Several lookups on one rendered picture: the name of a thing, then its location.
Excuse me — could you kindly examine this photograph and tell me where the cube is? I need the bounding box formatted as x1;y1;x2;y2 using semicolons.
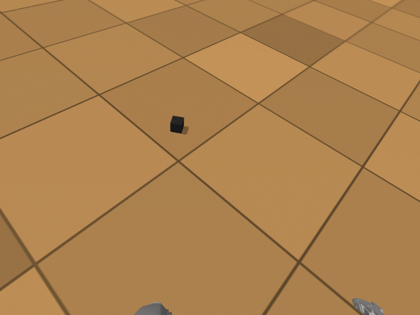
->
170;116;184;133

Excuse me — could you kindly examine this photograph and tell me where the right robot hand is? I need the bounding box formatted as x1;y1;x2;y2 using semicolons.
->
352;298;384;315

